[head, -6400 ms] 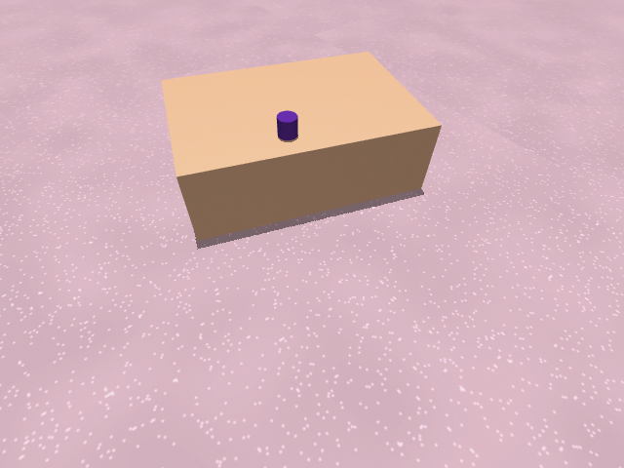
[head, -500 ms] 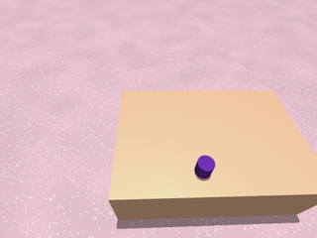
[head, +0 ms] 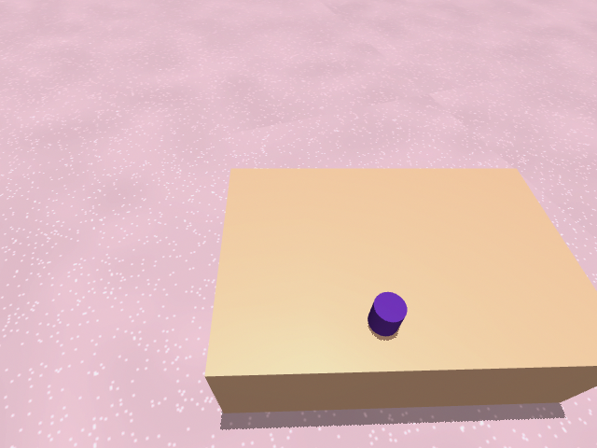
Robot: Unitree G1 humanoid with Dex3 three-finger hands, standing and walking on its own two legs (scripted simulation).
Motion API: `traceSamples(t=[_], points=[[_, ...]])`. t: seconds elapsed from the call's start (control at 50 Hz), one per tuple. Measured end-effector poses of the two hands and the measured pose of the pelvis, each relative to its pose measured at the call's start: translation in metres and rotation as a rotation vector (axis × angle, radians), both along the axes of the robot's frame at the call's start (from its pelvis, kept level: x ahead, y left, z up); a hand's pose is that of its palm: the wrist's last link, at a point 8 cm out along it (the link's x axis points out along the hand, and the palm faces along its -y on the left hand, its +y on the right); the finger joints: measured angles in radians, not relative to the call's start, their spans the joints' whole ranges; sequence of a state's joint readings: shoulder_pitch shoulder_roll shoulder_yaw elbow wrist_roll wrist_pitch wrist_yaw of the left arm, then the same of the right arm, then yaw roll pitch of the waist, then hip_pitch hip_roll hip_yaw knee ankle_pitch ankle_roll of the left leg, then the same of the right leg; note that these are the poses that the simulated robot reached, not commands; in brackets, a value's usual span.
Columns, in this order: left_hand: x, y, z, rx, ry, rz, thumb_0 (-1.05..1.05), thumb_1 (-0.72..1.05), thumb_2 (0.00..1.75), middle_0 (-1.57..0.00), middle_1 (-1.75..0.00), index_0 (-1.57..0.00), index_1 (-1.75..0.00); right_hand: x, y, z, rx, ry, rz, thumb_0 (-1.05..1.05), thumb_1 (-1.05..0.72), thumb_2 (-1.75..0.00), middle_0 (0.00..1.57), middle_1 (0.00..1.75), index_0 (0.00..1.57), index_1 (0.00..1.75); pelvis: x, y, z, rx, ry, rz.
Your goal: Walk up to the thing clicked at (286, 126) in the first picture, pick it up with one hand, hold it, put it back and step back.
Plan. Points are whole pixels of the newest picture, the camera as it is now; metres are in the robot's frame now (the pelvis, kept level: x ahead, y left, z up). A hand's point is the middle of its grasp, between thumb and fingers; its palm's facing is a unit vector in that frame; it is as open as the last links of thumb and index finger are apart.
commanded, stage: stand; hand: right
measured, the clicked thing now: (386, 314) +0.47 -0.25 -0.38
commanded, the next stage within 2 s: go down in 0.80 s
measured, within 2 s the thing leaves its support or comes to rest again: neither
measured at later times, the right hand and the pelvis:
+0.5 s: hand out of the picture +0.08 -0.25 -0.15, palm faces -0.01 +0.94 -0.35, open 7.4 cm; pelvis +0.00 +0.00 +0.00, yaw +0 degrees
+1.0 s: hand out of the picture +0.10 -0.24 -0.15, palm faces +0.05 +0.94 -0.33, open 8.0 cm; pelvis -0.01 +0.00 +0.00, yaw -1 degrees
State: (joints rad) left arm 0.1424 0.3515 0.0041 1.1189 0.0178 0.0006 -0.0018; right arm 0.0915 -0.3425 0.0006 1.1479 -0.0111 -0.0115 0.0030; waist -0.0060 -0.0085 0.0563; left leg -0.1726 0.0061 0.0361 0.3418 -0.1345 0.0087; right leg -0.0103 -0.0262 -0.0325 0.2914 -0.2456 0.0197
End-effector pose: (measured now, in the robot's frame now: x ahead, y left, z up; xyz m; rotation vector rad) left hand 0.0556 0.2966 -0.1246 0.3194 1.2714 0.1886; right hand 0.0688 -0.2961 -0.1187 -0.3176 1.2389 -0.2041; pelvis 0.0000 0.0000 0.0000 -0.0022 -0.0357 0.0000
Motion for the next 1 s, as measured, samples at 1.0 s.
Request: traceSamples(t=[1.0], points=[[0.003,-0.003,0.001,-0.003,-0.093,0.001,0.01,0.9,0.91,-0.2,-0.3,-0.21,-0.3,0.017,0.008,0.0,0.011,-0.107,-0.034,0.01,-0.84,-0.83,0.15,0.24,0.15,0.24,-0.01,0.004,-0.005,-0.001,0.033,-0.019]])
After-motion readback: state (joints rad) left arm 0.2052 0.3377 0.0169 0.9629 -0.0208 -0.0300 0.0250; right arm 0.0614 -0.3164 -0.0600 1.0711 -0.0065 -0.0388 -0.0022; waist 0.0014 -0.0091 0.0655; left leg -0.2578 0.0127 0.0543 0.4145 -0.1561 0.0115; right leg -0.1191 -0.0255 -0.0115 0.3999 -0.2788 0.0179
